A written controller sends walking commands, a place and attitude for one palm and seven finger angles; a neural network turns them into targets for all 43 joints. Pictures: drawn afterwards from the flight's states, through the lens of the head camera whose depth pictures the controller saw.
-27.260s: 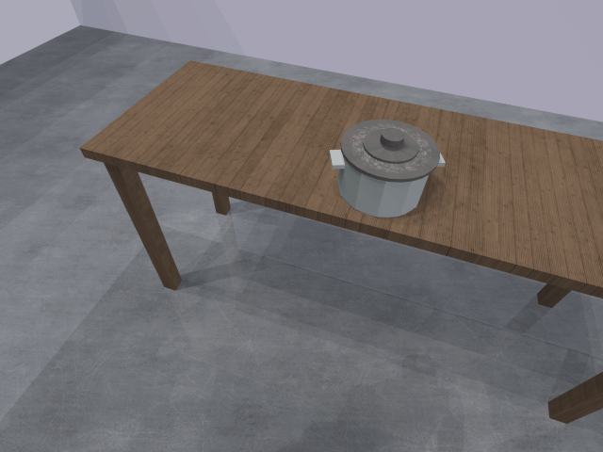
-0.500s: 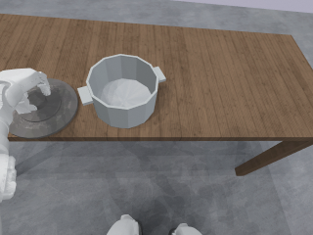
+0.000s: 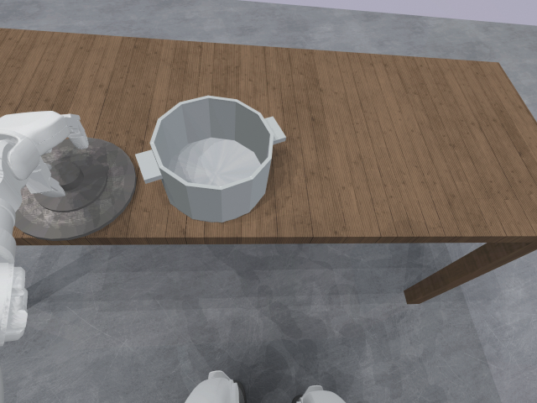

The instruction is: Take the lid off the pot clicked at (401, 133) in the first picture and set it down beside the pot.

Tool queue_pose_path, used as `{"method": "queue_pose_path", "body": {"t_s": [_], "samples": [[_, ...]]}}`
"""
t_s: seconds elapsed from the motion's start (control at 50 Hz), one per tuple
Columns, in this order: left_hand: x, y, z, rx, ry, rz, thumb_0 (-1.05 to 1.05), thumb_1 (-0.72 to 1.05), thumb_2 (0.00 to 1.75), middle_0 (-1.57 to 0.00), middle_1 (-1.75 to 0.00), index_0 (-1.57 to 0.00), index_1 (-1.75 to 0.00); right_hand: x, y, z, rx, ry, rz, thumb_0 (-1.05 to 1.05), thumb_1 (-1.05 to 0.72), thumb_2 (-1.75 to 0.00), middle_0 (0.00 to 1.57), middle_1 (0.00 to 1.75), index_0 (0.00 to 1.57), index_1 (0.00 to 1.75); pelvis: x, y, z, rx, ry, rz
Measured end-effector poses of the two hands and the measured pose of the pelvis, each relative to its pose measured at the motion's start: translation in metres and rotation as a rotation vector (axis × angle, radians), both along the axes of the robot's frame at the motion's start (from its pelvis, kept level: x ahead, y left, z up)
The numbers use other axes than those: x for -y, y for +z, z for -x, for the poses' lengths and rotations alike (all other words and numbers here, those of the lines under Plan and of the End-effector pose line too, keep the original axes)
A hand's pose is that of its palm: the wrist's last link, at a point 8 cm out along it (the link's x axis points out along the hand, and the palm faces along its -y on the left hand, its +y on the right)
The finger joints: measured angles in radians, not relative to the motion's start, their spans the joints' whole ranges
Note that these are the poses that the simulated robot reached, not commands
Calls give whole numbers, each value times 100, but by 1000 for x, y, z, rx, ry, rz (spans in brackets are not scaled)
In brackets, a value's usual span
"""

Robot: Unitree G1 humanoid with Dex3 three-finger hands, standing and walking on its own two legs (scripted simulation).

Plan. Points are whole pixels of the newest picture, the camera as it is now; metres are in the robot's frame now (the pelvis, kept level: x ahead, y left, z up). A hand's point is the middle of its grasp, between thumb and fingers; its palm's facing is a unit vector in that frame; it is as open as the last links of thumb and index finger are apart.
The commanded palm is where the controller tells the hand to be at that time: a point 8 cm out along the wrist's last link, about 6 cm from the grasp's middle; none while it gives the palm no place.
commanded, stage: open the fingers wide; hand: left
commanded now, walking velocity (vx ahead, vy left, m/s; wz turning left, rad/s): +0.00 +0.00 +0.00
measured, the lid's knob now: (66, 176) +0.47 +0.32 -0.02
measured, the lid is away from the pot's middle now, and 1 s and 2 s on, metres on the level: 0.24 0.24 0.24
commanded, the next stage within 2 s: raise the empty hand in 0.20 s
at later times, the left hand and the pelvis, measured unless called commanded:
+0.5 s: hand (50, 156) +0.46 +0.31 +0.05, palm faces -0.40 -0.09 -0.91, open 11.0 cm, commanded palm +0.49 +0.30 +0.11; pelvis +0.00 +0.00 +0.00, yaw +1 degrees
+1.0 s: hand (27, 136) +0.45 +0.32 +0.10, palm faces -0.40 -0.09 -0.91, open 11.1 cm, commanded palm +0.48 +0.30 +0.17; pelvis +0.01 -0.01 +0.02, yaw +1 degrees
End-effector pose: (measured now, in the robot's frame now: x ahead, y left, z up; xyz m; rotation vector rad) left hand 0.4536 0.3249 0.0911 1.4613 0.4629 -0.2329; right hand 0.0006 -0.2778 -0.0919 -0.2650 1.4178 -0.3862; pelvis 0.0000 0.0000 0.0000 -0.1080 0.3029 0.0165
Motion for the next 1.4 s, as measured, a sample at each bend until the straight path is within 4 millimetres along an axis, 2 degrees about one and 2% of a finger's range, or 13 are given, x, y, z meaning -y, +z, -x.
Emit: {"method": "queue_pose_path", "body": {"t_s": [0.18, 0.4, 0.5, 0.58, 0.76, 0.9, 1.02, 1.24, 1.4], "samples": [[1, -5, 3, -30, 7, -5, 0, 2, 61, -35, -89, -35, -89, 0, -1, 0, 4, 6, -2, 0, -90, -90, 21, 30, 20, 30, -1, -1, 2, 3, 0, -1], [3, 0, -5, -2, -2, -13, 0, 1, 62, -35, -88, -35, -88, 4, 1, 0, -2, 11, 16, 0, -90, -90, 21, 30, 20, 30, -2, -1, 1, -6, 3, -1], [7, 13, -8, 30, -3, -13, 0, 1, 62, -35, -88, -35, -88, 3, 1, -2, 2, 9, 5, 0, -90, -90, 21, 30, 20, 30, -2, 1, -1, 2, 10, -2], [4, 23, -9, 36, 32, -9, 0, 1, 62, -35, -88, -35, -88, 1, 2, -8, 30, 4, -8, 0, -90, -90, 21, 30, 20, 30, 0, 3, -4, 12, 6, -7], [4, 42, -3, 9, 38, -15, 0, 1, 62, -35, -88, -35, -88, 0, 3, -21, 73, 15, -32, 0, -90, -90, 21, 30, 20, 30, 3, 9, -8, 44, 10, -16], [8, 63, 0, 35, 14, -23, 0, 1, 62, -35, -88, -35, -88, 4, 6, -32, 98, 35, -35, 0, -90, -90, 21, 30, 20, 30, 6, 14, -10, 65, 18, -23], [8, 69, 1, 19, 31, -34, 0, 0, 62, -35, -88, -35, -88, 9, 8, -41, 121, 48, -36, 0, -90, -90, 21, 30, 20, 30, 10, 17, -10, 79, 19, -30], [3, 94, -1, 30, 58, -35, 0, 0, 62, -35, -88, -35, -88, 17, 15, -53, 144, 63, -27, 0, -90, -90, 21, 30, 20, 30, 16, 21, -15, 95, 25, -39], [7, 111, -5, 48, 36, -28, 0, 0, 62, -35, -88, -35, -88, 19, 15, -59, 139, 69, -33, 0, -90, -90, 21, 30, 20, 30, 18, 24, -19, 101, 29, -42]]}}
